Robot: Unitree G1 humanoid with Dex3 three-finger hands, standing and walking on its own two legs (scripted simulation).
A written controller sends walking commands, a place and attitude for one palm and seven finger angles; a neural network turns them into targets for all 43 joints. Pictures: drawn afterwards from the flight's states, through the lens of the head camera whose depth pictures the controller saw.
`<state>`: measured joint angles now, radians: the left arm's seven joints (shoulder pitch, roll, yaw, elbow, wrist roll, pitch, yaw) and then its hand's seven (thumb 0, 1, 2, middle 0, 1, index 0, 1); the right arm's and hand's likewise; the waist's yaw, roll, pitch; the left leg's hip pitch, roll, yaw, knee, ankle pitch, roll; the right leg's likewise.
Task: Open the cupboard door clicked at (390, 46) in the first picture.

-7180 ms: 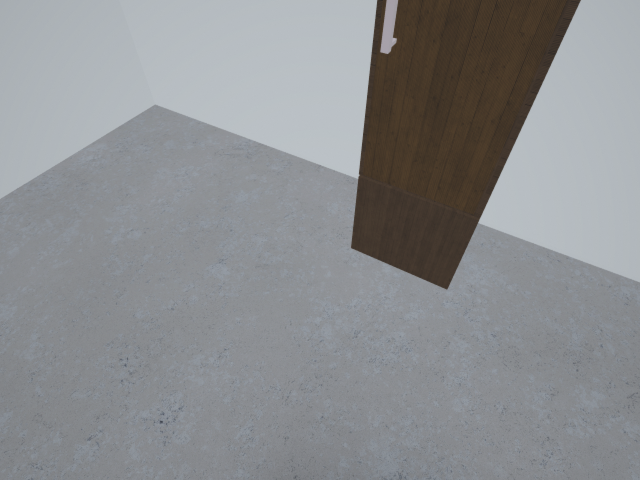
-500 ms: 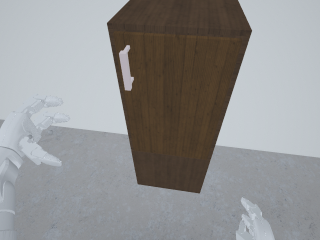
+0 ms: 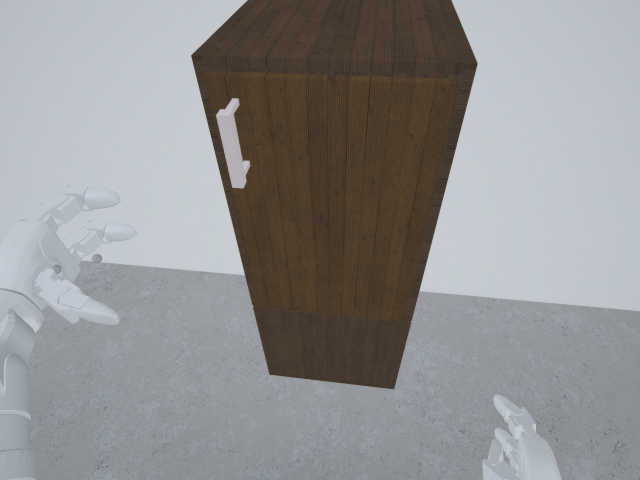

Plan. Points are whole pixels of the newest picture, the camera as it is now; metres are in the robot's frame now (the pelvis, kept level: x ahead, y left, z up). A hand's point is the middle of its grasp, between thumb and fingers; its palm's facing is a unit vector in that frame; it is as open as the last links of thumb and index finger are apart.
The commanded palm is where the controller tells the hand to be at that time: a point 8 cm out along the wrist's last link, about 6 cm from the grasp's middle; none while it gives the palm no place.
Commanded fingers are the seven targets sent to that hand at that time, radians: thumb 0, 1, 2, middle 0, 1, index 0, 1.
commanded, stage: raise the hand with hooked fingers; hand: left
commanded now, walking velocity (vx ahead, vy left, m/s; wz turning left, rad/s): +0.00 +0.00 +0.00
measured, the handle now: (236, 144) +0.56 +0.19 +0.15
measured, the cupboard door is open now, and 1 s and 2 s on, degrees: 0 0 0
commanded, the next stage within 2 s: move the hooked fingers beside the handle in 0.06 s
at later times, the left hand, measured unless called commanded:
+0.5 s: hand (120, 234) +0.33 +0.27 +0.17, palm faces -0.01 -1.00 -0.02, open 14.0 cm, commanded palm +0.31 +0.32 +0.17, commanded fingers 0.00 -0.50 0.30 -0.30 -1.20 -0.30 -1.20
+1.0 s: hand (155, 199) +0.40 +0.26 +0.16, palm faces -0.02 -1.00 -0.01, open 14.0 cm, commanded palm +0.39 +0.31 +0.17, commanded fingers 0.00 -0.50 0.30 -0.30 -1.20 -0.30 -1.20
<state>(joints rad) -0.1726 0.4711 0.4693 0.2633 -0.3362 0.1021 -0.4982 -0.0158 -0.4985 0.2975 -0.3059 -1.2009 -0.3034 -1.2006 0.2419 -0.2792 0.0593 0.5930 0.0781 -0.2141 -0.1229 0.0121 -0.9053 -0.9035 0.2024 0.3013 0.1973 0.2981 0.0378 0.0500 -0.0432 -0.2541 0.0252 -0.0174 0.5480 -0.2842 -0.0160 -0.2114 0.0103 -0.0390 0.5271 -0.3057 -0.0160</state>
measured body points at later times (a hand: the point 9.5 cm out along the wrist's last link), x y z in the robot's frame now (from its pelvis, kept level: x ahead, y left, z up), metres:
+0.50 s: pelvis -0.01 +0.01 +0.00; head -0.02 +0.00 +0.45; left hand +0.32 +0.32 +0.18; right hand +0.16 -0.23 -0.08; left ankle +0.01 +0.13 -0.73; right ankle -0.02 -0.11 -0.73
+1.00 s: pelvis +0.00 +0.02 +0.00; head +0.02 +0.01 +0.45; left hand +0.40 +0.31 +0.17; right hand +0.11 -0.25 -0.10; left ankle +0.01 +0.13 -0.73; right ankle -0.01 -0.11 -0.73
